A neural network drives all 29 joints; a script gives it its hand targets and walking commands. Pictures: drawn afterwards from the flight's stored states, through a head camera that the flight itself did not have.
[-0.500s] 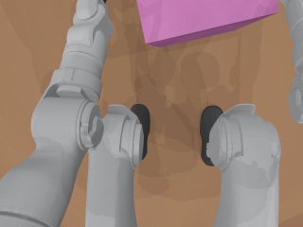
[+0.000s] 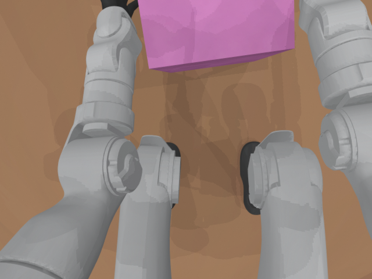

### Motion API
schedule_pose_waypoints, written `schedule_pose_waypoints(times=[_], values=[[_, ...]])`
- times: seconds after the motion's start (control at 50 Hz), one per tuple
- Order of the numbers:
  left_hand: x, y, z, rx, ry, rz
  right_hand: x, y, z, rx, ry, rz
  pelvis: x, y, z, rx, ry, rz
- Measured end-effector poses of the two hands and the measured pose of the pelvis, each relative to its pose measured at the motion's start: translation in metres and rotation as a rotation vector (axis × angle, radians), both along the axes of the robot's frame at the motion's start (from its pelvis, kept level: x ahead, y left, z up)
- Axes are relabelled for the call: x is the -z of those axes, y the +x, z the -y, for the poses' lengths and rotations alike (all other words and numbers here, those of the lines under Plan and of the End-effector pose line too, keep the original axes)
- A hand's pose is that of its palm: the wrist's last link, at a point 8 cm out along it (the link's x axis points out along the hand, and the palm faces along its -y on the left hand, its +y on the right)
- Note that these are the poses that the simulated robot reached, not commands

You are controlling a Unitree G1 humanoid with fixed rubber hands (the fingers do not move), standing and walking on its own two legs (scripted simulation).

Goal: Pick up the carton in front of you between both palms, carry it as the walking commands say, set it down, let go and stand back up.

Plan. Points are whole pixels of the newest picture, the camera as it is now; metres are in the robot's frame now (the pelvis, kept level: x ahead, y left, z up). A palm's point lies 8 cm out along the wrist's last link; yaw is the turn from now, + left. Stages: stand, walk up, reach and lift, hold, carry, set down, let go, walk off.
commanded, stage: reach and lift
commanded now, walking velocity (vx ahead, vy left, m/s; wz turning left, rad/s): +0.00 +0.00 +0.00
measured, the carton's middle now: (209, 8) +0.54 -0.03 -0.23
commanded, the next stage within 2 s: none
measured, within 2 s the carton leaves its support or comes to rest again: neither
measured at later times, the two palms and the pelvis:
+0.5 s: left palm out of the picture +0.49 +0.11 +0.05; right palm out of the picture +0.49 -0.19 +0.04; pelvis -0.01 +0.02 +0.11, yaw -4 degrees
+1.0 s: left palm out of the picture +0.46 +0.12 +0.20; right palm out of the picture +0.44 -0.18 +0.19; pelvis +0.04 +0.01 +0.24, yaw -6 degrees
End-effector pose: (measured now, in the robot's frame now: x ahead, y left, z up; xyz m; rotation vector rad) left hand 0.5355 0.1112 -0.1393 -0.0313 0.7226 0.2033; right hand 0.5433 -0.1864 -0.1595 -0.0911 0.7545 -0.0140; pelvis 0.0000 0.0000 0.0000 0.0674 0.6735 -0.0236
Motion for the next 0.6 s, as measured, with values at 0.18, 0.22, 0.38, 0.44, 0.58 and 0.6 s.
schedule_pose_waypoints(times=[0.18, 0.22, 0.38, 0.44, 0.58, 0.6], values=[[-0.078, -0.022, 0.012, 0.004, -0.037, 0.080, -0.091, -0.022, 0.013, 0.079, 0.036, 0.070, -0.028, -0.005, -0.010, 0.044, -0.010, -0.024], [-0.097, -0.027, 0.014, 0.010, -0.038, 0.071, -0.112, -0.029, 0.014, 0.091, 0.035, 0.060, -0.039, -0.007, -0.011, 0.052, -0.010, -0.031], [-0.157, -0.042, 0.007, 0.026, -0.025, 0.045, -0.173, -0.047, 0.008, 0.101, 0.024, 0.035, -0.084, -0.013, -0.015, 0.062, -0.011, -0.056], [-0.174, -0.044, 0.004, 0.030, -0.022, 0.050, -0.189, -0.051, 0.004, 0.106, 0.024, 0.040, -0.097, -0.014, -0.016, 0.058, -0.015, -0.064], [-0.209, -0.048, 0.002, 0.042, -0.023, 0.065, -0.222, -0.060, 0.003, 0.128, 0.029, 0.055, -0.126, -0.007, -0.017, 0.053, -0.024, -0.068], [-0.214, -0.048, 0.002, 0.044, -0.024, 0.066, -0.226, -0.062, 0.003, 0.131, 0.030, 0.056, -0.130, -0.006, -0.017, 0.054, -0.025, -0.067]])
